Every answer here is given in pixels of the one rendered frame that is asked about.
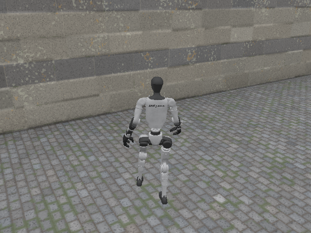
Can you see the left robot upper arm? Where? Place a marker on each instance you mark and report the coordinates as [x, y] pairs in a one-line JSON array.
[[138, 110]]

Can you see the right robot upper arm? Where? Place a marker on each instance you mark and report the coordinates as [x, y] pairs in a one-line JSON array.
[[174, 111]]

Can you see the robot torso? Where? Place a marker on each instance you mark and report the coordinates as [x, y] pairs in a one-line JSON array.
[[156, 114]]

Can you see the humanoid robot head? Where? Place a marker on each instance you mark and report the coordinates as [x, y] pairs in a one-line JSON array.
[[156, 84]]

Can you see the right robot hand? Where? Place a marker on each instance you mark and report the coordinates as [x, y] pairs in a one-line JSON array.
[[173, 129]]

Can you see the robot left forearm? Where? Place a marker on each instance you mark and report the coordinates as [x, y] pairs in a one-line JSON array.
[[130, 128]]

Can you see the left robot hand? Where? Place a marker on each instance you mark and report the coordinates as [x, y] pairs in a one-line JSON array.
[[125, 140]]

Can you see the robot right forearm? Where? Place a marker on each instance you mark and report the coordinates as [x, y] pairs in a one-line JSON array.
[[178, 125]]

